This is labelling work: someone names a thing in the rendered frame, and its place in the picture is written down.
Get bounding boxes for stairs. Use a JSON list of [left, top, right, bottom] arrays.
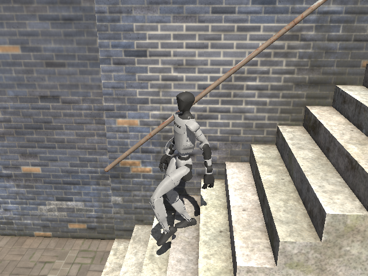
[[101, 63, 368, 276]]

